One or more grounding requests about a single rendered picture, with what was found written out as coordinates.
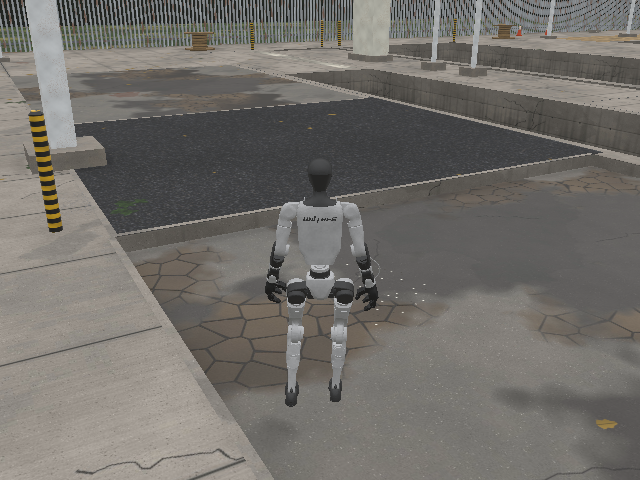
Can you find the left robot hand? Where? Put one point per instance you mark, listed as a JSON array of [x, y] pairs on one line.
[[271, 287]]

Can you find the robot right thigh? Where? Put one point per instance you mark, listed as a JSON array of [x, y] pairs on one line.
[[343, 298]]

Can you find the left robot upper arm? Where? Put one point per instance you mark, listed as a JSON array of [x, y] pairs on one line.
[[288, 212]]

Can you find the robot thigh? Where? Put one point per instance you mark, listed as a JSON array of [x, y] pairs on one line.
[[296, 293], [343, 298]]

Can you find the robot left forearm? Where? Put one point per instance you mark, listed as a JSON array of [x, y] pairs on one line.
[[275, 266]]

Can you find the robot right forearm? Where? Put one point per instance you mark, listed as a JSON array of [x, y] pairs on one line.
[[365, 269]]

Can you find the right robot upper arm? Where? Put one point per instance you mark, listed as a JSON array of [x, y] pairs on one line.
[[351, 212]]

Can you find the right robot hand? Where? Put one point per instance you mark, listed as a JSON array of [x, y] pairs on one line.
[[372, 296]]

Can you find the robot left thigh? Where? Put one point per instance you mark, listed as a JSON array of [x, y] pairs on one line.
[[296, 293]]

